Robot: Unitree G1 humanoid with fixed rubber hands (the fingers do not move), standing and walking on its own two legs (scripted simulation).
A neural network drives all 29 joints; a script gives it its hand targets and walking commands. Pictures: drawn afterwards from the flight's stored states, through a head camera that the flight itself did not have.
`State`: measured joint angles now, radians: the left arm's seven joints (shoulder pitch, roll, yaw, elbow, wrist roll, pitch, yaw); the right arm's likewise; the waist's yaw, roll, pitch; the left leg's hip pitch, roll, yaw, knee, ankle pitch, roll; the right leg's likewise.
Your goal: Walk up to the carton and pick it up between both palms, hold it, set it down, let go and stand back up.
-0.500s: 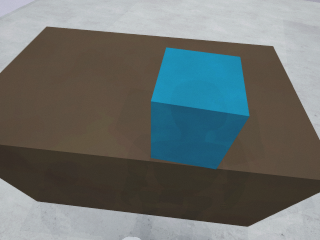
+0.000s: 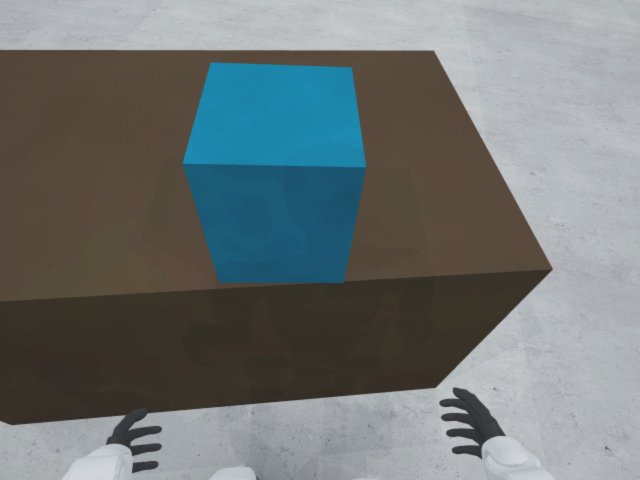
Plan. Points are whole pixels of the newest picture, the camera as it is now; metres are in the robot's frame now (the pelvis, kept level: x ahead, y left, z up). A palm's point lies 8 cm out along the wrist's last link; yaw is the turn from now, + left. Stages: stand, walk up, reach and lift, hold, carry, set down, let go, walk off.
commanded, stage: reach and lift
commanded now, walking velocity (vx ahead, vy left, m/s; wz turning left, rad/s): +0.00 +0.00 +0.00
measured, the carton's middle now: (281, 180) +0.50 +0.08 +0.05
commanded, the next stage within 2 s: none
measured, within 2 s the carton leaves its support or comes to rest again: neither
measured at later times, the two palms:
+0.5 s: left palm (74, 469) +0.13 +0.30 -0.07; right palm (451, 423) +0.19 -0.16 -0.05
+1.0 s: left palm (81, 429) +0.16 +0.29 -0.04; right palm (458, 409) +0.20 -0.15 -0.02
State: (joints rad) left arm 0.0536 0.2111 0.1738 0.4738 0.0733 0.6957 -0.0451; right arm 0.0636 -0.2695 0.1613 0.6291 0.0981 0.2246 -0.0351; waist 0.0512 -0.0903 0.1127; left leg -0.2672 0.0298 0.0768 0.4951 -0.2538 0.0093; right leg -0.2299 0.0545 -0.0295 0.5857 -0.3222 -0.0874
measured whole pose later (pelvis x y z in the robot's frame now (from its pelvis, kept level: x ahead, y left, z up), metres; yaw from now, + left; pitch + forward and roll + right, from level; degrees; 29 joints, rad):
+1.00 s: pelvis +0.03 +0.05 +0.02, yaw +0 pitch -1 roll +0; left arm 0.32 0.23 -0.01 0.27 -0.13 0.12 0.06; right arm 0.33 -0.18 -0.01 0.32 0.12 -0.04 0.04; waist 0.07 -0.03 0.02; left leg -0.15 0.02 0.11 0.28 -0.11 0.02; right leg -0.07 0.03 -0.02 0.28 -0.19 -0.04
